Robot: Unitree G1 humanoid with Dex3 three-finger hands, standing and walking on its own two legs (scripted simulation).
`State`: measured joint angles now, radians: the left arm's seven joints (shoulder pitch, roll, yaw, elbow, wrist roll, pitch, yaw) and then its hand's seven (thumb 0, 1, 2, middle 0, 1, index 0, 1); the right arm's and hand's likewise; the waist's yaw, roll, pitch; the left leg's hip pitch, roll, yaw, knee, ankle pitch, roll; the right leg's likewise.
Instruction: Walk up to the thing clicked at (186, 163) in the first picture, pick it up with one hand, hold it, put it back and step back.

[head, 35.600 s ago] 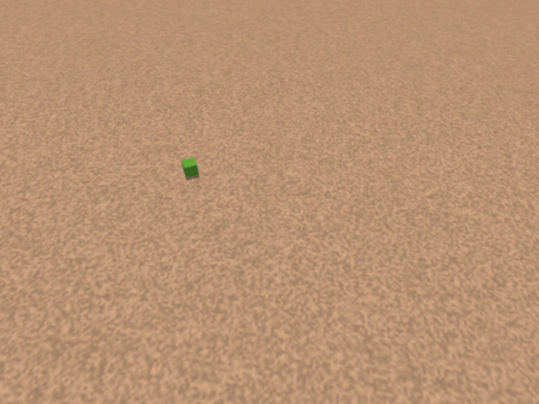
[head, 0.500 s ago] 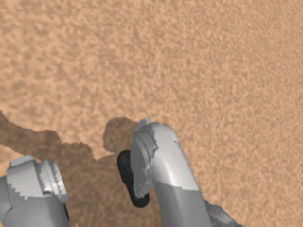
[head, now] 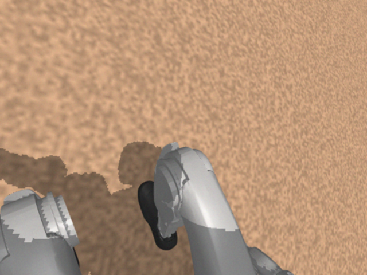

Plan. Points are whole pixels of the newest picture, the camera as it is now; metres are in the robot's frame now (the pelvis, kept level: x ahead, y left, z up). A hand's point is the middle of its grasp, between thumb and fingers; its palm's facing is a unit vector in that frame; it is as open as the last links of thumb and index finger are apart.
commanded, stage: open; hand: left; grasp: from above
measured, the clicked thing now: out of the picture +0.45 +0.33 -0.27
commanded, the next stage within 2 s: withdraw in 0.74 s
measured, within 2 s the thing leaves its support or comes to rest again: rests again in 1.16 s
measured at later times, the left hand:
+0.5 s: hand out of the picture +0.45 +0.31 -0.25, palm faces -0.47 -0.14 -0.87, open 13.3 cm
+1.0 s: hand out of the picture +0.46 +0.32 -0.24, palm faces -0.42 -0.13 -0.90, open 13.6 cm
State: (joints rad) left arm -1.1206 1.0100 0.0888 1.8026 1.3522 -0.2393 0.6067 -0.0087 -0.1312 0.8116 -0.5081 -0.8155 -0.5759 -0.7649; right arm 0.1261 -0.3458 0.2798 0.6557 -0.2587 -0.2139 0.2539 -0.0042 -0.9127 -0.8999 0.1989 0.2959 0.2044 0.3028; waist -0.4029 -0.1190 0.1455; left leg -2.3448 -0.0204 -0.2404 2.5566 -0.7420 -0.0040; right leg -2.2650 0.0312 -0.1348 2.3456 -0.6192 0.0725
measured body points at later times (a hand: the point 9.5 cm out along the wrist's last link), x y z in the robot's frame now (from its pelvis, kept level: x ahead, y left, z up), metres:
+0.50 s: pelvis +0.00 +0.00 +0.00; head +0.28 +0.13 +0.33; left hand +0.47 +0.32 -0.20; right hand +0.05 -0.26 -0.05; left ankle +0.06 +0.12 -0.27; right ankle +0.13 -0.13 -0.27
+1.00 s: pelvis +0.00 +0.00 +0.00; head +0.28 +0.13 +0.33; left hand +0.48 +0.32 -0.19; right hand +0.05 -0.26 -0.04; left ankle +0.06 +0.12 -0.27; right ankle +0.13 -0.13 -0.27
